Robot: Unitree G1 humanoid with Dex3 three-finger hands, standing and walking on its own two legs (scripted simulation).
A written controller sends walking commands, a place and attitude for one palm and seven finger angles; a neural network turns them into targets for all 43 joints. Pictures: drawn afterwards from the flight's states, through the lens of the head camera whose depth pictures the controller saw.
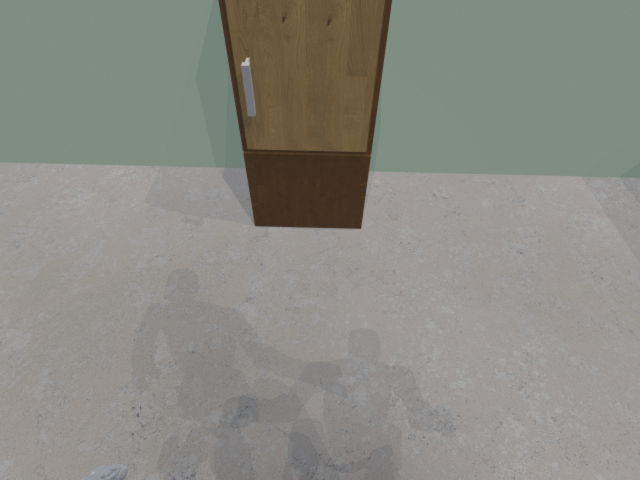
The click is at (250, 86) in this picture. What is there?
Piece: cupboard door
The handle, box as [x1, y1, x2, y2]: [241, 58, 255, 115]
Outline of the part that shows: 246,58 245,61 241,64 247,112 248,115 254,115 255,108 249,58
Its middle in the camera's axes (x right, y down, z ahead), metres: -0.22 -0.46 +1.18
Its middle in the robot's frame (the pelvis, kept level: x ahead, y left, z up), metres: +1.17 +0.28 -0.10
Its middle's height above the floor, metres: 0.67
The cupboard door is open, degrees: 0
